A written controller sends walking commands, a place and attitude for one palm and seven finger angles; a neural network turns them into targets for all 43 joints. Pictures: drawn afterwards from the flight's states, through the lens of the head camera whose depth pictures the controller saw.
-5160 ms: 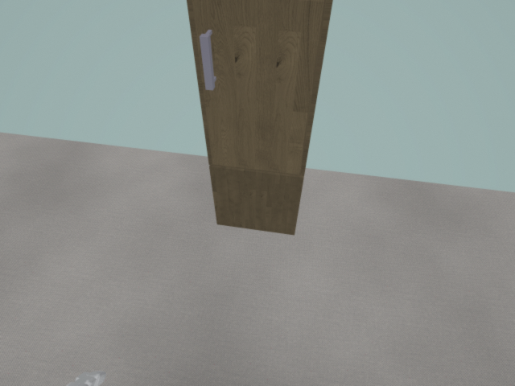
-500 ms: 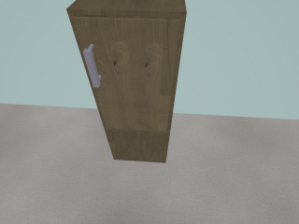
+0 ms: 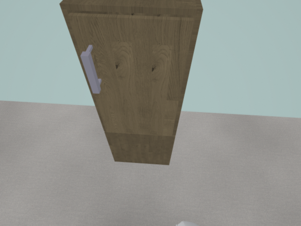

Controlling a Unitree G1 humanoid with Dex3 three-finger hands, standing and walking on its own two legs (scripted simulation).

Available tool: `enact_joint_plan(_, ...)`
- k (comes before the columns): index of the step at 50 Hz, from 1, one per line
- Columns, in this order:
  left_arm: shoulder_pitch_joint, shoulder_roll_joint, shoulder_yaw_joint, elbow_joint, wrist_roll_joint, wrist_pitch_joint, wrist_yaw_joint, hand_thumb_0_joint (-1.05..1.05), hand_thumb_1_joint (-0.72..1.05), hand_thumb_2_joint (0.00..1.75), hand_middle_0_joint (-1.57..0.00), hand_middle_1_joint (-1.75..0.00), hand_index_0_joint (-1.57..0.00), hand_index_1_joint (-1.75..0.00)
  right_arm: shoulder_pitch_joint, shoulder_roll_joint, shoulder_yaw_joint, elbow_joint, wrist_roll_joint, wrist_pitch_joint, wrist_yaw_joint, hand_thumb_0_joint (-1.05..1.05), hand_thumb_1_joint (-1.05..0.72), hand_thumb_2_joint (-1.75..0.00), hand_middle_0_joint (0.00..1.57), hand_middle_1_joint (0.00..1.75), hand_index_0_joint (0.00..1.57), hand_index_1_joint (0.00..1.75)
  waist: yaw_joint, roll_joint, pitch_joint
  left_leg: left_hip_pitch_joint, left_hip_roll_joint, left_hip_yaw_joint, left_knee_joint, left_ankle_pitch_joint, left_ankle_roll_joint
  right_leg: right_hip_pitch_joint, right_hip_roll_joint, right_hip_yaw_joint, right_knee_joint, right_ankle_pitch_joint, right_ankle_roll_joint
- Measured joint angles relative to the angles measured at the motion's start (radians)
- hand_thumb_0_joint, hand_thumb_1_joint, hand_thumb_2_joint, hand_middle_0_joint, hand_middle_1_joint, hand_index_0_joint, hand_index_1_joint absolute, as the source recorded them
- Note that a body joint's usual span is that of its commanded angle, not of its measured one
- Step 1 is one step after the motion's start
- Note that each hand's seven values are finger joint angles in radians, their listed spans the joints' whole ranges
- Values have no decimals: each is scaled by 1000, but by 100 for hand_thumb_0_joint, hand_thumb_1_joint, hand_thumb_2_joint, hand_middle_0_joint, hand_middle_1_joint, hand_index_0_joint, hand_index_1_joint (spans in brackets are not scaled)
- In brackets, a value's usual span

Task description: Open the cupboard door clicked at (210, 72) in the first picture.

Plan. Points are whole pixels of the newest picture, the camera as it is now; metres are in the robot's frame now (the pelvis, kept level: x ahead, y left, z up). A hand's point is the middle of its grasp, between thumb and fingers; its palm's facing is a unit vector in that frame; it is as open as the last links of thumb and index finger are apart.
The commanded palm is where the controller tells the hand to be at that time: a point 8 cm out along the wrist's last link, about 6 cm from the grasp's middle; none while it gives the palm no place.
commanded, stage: come to a stop and stand still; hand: left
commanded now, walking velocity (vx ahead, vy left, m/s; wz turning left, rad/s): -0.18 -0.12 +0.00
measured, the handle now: (93, 70) +0.56 +0.22 +0.09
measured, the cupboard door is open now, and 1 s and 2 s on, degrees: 0 0 0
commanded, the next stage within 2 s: look again from close up in 0.82 s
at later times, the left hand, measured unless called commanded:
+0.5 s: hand out of the picture +0.07 +0.17 -0.17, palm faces +0.08 -0.97 -0.24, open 7.3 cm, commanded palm none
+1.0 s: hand out of the picture -0.03 +0.15 -0.17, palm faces +0.04 -0.98 -0.18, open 7.4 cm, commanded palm none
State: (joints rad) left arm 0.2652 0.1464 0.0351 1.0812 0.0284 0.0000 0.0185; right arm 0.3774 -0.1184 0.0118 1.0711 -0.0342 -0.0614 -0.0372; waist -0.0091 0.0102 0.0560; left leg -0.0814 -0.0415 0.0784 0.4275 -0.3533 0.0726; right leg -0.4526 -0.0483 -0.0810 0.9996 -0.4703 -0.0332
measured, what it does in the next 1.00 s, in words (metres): steps on the spot: right foot, then left foot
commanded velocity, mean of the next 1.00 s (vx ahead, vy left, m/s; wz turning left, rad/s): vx -0.04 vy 0.02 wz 0.00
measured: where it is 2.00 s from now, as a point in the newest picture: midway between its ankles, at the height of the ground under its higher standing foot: outside the picture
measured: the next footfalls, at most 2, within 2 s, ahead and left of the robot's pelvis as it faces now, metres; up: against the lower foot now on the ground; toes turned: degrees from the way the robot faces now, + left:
right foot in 0.16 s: +0.12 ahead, -0.10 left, +0.00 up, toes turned -4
left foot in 0.56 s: +0.04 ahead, +0.12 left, +0.00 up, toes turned +4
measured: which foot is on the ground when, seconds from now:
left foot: down 0.00-0.20, up 0.22-0.54, down 0.56-1.00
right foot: up 0.00-0.14, down 0.16-0.60, up 0.62-0.76, down 0.78-1.00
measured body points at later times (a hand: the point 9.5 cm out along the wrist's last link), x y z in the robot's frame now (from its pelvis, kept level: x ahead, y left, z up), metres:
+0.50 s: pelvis +0.01 -0.02 +0.00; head +0.04 -0.02 +0.45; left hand +0.07 +0.22 -0.15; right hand +0.08 -0.25 -0.15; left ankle +0.00 +0.12 -0.71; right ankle +0.08 -0.10 -0.74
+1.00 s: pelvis -0.01 -0.01 +0.00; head +0.00 -0.02 +0.45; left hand -0.03 +0.20 -0.16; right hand +0.02 -0.24 -0.16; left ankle +0.00 +0.11 -0.74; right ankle +0.00 -0.12 -0.74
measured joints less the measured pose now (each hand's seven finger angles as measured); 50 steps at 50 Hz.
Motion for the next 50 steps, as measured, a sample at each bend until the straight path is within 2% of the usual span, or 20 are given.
enact_joint_plan(4,-93,13,1,-47,-7,-4,11,1,92,90,-20,-30,-20,-30,8,19,6,25,5,12,-4,0,-91,-90,20,30,19,30,-3,8,30,38,-12,-11,-48,13,-11,-9,7,4,-152,120,7)
enact_joint_plan(6,-126,14,-2,-70,-8,-9,13,1,92,90,-20,-30,-20,-30,5,20,1,33,9,23,-3,0,-91,-90,20,30,20,30,-4,14,43,46,-14,-14,-37,0,-18,22,16,2,-263,176,4)
enact_joint_plan(8,-140,17,-5,-92,-6,-21,15,1,92,90,-20,-30,-20,-30,6,18,-10,33,16,34,-1,0,-91,-90,20,30,20,30,-3,17,46,38,-16,-14,15,-34,-27,78,23,-4,-387,286,-3)
enact_joint_plan(10,-147,14,-5,-103,-3,-35,20,1,91,90,-20,-30,-20,-30,-11,6,-25,32,23,47,3,1,-91,-90,20,30,20,30,-1,30,48,-25,-3,-19,162,-62,-40,92,33,-10,-394,250,-27)
enact_joint_plan(13,-147,11,-12,-112,-4,-40,26,0,91,89,-20,-30,-20,-30,-64,-12,-47,14,29,71,0,1,-91,-90,20,30,20,30,-7,27,59,-165,-2,-61,461,-189,-63,99,31,-16,-380,214,-46)
enact_joint_plan(16,-132,5,-13,-110,-3,-19,27,0,91,89,-20,-30,-20,-30,-120,-27,-59,-8,26,90,7,1,-91,-90,20,30,19,30,-7,12,50,-258,28,-77,570,-167,-82,114,33,-18,-419,239,-46)
enact_joint_plan(19,-111,5,-3,-110,-1,-4,27,0,92,89,-20,-30,-20,-30,-157,-36,-65,-35,21,95,17,0,-91,-90,20,30,19,30,2,-9,31,-296,55,-80,540,-120,-97,118,34,-15,-451,263,-48)
enact_joint_plan(23,-82,26,5,-116,7,6,16,0,92,89,-20,-30,-20,-30,-183,-45,-65,-62,16,96,25,0,-91,-90,20,30,19,30,28,-33,13,-286,63,-66,433,-97,-105,114,30,-10,-472,286,-44)
enact_joint_plan(26,-53,40,9,-113,8,17,12,0,92,89,-21,-30,-20,-30,-183,-48,-63,-78,16,87,28,0,-91,-90,20,30,19,30,40,-43,-4,-235,58,-48,298,-43,-97,104,27,-10,-469,294,-34)
enact_joint_plan(28,-26,48,10,-108,4,28,10,0,91,89,-20,-30,-20,-30,-167,-50,-59,-88,17,75,28,0,-91,-90,20,30,19,30,39,-36,-21,-167,58,-40,151,17,-87,88,34,-15,-445,287,-23)
enact_joint_plan(29,-18,54,12,-103,1,35,10,0,91,89,-20,-30,-20,-30,-160,-44,-58,-87,15,70,26,0,-91,-90,20,30,19,30,36,-41,-25,-160,55,-41,124,58,-80,77,31,-15,-421,269,-16)
enact_joint_plan(32,4,62,14,-82,-4,51,11,1,91,89,-20,-30,-20,-30,-124,-23,-46,-81,4,75,17,0,-92,-90,20,30,19,30,36,-57,-37,-151,41,-37,107,70,-65,61,32,19,-343,127,2)
enact_joint_plan(35,25,50,7,-69,1,46,5,1,91,89,-20,-30,-20,-30,-101,-26,-36,-62,3,79,8,0,-94,-90,20,30,19,30,40,-47,-49,-141,33,-39,54,97,-58,70,30,48,-270,114,10)
enact_joint_plan(37,40,38,-1,-62,0,35,3,1,91,90,-20,-30,-20,-30,-96,-29,-31,-50,3,80,7,1,-94,-90,20,30,20,30,45,-39,-49,-144,27,-37,38,110,-56,113,21,57,-307,127,19)
enact_joint_plan(40,56,20,-14,-40,-4,13,5,1,91,90,-20,-30,-20,-30,-104,-35,-28,-36,10,73,5,1,-94,-90,20,30,20,30,53,-37,-39,-163,20,-18,56,104,-62,194,14,81,-455,157,27)
enact_joint_plan(43,61,-13,-35,-10,-6,0,4,1,91,90,-20,-30,-20,-30,-121,-49,-30,-24,18,64,9,1,-95,-90,20,30,20,30,33,3,-16,-150,42,-27,43,116,-74,211,36,72,-482,190,22)
enact_joint_plan(46,68,-26,-45,7,-10,-6,5,1,90,90,-20,-30,-20,-30,-122,-49,-27,-9,21,61,11,1,-94,-90,20,30,20,30,21,5,-15,-134,49,-31,29,126,-77,226,43,68,-495,205,16)
enact_joint_plan(50,70,-38,-57,2,-5,-24,22,1,90,89,-20,-30,-20,-30,-118,-62,-30,-32,19,73,28,1,-93,-90,20,30,20,30,7,22,-14,-168,73,-43,101,97,-81,227,64,53,-491,207,13)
